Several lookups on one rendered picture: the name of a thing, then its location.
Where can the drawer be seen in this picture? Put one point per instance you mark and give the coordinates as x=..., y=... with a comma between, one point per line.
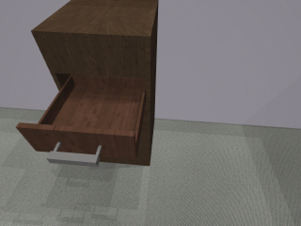
x=91, y=111

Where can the handle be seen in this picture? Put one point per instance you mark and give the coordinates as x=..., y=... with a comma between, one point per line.
x=77, y=159

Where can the cabinet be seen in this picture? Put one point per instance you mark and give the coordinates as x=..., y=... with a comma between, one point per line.
x=110, y=38

